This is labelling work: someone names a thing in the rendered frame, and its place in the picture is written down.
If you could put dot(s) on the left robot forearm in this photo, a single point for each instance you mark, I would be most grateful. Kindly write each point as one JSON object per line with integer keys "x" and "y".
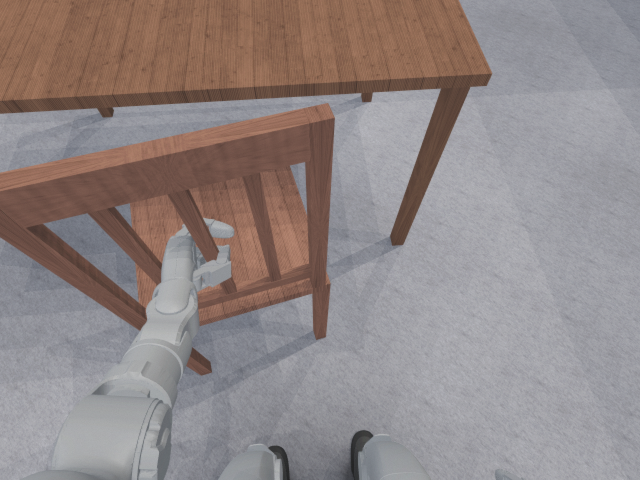
{"x": 155, "y": 362}

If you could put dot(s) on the chair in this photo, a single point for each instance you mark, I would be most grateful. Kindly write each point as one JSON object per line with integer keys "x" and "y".
{"x": 238, "y": 174}

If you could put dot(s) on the left robot upper arm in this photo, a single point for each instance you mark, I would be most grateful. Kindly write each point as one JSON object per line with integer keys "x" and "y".
{"x": 114, "y": 438}

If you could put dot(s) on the right robot shin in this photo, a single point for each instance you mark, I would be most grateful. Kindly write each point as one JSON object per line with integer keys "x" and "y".
{"x": 378, "y": 437}

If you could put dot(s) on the table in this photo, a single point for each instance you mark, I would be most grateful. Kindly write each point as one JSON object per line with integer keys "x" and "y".
{"x": 85, "y": 54}

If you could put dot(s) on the left robot hand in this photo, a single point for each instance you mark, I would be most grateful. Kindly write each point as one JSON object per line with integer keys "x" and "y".
{"x": 183, "y": 260}

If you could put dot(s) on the left robot thigh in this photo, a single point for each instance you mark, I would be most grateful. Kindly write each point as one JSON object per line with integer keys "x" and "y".
{"x": 254, "y": 465}

